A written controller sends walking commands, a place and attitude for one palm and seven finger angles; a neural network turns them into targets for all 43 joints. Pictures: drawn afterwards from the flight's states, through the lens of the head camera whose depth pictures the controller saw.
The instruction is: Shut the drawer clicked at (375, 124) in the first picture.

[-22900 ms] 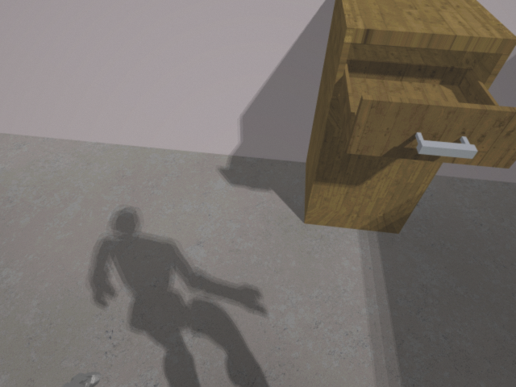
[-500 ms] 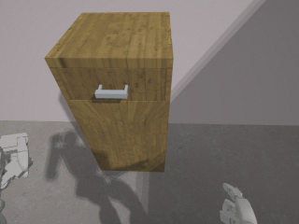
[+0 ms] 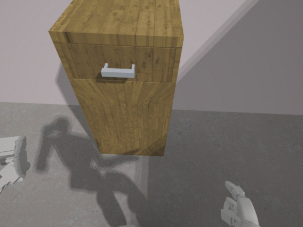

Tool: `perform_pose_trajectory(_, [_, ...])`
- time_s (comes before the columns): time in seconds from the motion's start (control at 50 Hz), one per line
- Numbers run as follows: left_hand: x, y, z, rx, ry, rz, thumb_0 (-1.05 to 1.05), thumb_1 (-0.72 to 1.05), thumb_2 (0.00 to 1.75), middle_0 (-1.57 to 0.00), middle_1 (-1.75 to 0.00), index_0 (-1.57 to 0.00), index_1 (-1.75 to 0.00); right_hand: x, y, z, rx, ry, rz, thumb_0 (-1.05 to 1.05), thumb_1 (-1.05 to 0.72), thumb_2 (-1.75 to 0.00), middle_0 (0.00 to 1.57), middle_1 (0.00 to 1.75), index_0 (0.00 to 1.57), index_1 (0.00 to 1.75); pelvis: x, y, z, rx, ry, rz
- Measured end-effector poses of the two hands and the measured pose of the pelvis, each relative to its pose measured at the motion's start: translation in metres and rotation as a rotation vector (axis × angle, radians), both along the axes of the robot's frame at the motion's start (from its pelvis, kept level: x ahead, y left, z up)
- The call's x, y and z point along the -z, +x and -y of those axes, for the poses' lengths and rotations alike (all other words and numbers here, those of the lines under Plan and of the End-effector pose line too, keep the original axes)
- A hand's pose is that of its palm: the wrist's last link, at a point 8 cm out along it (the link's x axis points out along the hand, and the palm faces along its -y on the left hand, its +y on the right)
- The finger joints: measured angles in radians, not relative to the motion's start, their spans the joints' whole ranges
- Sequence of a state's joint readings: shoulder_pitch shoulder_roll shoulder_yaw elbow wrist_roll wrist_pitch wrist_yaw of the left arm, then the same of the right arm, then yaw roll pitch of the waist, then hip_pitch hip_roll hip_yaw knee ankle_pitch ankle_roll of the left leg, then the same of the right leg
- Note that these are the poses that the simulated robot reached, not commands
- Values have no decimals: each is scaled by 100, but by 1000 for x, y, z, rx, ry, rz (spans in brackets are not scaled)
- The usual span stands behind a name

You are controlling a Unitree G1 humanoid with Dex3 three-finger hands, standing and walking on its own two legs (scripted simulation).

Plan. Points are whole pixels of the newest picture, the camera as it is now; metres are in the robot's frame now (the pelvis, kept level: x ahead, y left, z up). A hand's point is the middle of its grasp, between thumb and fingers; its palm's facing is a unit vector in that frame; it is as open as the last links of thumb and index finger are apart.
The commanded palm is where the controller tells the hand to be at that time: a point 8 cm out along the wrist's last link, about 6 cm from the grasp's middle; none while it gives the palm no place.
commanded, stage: step back with the hand held close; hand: left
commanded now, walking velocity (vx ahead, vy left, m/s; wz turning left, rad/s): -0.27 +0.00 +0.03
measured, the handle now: (119, 69) +0.64 +0.17 +0.03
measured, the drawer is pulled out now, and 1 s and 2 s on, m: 0.00 0.00 0.00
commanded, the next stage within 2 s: stop stepping back and stand still in 0.84 s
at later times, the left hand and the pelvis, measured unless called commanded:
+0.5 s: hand (11, 191) +0.15 +0.24 +0.17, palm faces +0.33 -0.84 -0.43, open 3.2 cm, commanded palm +0.07 +0.29 +0.19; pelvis -0.05 +0.00 -0.01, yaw +2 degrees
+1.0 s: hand out of the picture +0.04 +0.23 +0.19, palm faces +0.24 -0.86 -0.45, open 3.2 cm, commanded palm -0.02 +0.29 +0.19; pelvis -0.16 +0.01 +0.00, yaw -2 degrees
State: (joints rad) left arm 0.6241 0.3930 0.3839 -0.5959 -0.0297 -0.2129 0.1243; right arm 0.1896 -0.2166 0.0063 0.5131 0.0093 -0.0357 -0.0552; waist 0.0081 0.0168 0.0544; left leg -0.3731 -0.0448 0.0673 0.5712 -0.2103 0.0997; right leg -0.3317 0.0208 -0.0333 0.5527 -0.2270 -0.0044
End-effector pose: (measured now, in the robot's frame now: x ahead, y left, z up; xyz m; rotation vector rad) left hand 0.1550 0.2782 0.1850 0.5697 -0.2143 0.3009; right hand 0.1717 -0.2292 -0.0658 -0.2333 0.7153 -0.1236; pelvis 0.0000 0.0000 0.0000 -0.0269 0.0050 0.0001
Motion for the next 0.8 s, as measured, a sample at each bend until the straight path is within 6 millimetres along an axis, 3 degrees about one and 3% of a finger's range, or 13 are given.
perform_pose_trajectory(0.14, [-3, -18, 0, 4, 13, 52, 1, 88, 90, -141, -159, -140, -160, 3, -19, -1, -14, -14, 2, 1, -90, -90, 21, 30, 21, 30, 4, -15, 0, -3, -5, 11])
perform_pose_trajectory(0.4, [-4, -35, 10, 48, 8, 117, 1, 88, 90, -141, -159, -141, -160, 8, -57, 18, 24, -44, -46, 1, -90, -90, 20, 30, 20, 30, 9, -39, 5, -19, -7, 7])
perform_pose_trajectory(0.48, [-1, -43, 3, 78, -20, 136, 1, 88, 90, -141, -159, -141, -160, 4, -74, 19, 60, -66, -83, 1, -91, -90, 20, 30, 20, 30, 8, -47, -1, -32, -14, 3])
perform_pose_trajectory(0.56, [0, -54, -14, 81, 20, 126, 1, 88, 90, -141, -159, -141, -160, 0, -87, 11, 69, -97, -78, 1, -91, -90, 20, 30, 20, 30, 7, -57, -11, -35, -38, 6])
perform_pose_trajectory(0.66, [-15, -73, -31, 41, 7, 148, 1, 88, 90, -141, -159, -141, -160, -14, -97, -12, 23, -83, -55, 1, -91, -90, 20, 30, 20, 30, -6, -69, -16, -22, -73, -21])
perform_pose_trajectory(0.8, [-14, -95, -23, 76, -106, 162, 1, 88, 90, -141, -160, -141, -160, -27, -105, -38, -55, -49, -10, 1, -90, -90, 21, 30, 20, 30, -17, -96, -17, 6, -87, -75])
